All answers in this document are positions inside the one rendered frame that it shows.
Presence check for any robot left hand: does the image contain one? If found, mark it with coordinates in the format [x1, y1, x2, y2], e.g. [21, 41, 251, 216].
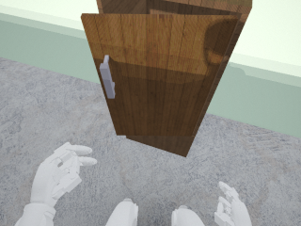
[30, 142, 98, 207]

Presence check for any robot right thigh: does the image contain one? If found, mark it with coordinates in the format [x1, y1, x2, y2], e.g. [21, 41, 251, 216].
[171, 208, 205, 226]

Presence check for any cupboard door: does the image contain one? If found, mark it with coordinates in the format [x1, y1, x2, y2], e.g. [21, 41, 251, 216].
[80, 13, 239, 137]

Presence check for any handle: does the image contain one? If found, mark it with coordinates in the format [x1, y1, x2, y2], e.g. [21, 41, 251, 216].
[99, 55, 116, 99]

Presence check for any robot right hand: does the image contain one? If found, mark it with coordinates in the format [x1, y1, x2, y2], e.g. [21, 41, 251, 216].
[214, 181, 252, 226]

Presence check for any left robot forearm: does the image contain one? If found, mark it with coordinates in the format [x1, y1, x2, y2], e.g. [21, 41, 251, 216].
[14, 202, 56, 226]

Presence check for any robot thigh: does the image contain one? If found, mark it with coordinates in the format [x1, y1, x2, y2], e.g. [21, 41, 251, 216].
[171, 208, 205, 226]
[105, 202, 138, 226]

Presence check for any robot left thigh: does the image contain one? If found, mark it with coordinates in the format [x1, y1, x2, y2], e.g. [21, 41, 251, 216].
[105, 202, 138, 226]

